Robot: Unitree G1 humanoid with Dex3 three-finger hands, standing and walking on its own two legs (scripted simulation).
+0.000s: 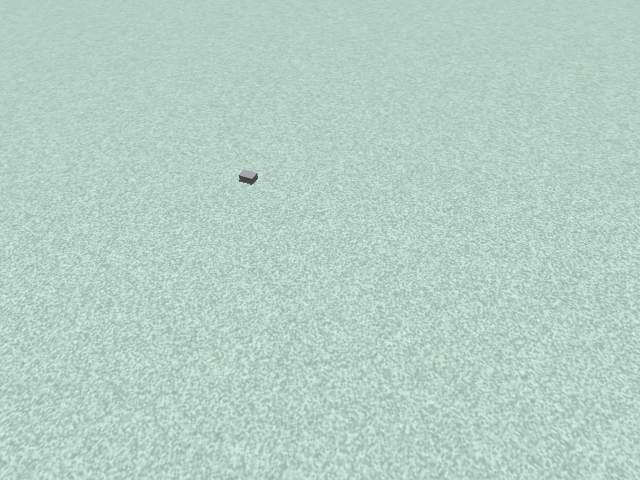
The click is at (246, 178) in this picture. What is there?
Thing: small brick
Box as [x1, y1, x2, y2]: [239, 169, 257, 183]
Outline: 243,169 239,174 240,180 253,183 257,178 256,173
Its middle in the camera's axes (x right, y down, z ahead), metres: -0.37 -0.34 +1.92
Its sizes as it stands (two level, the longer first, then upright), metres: 0.078 0.049 0.033
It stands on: the floor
